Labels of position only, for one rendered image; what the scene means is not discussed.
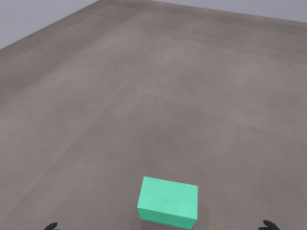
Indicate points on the right robot hand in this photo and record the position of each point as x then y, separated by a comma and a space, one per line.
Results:
271, 226

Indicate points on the carton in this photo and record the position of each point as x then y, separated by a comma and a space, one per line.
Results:
168, 202

